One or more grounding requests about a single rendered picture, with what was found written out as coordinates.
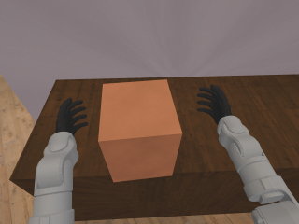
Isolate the left robot hand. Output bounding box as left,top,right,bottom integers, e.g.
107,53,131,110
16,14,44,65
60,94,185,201
55,97,89,136

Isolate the right robot forearm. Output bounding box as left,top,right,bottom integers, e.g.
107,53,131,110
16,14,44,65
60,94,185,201
217,115,299,209

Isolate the right robot upper arm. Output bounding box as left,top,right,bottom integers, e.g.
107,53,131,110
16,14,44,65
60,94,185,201
251,200,299,224

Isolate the carton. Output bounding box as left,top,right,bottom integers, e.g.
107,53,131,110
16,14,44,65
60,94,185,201
98,79,182,182

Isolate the right robot hand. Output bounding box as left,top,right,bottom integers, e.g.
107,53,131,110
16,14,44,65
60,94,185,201
197,84,232,125

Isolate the pedestal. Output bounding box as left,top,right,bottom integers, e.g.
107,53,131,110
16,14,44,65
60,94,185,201
9,74,299,221

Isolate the left robot forearm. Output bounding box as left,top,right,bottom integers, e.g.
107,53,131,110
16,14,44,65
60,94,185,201
28,132,79,224

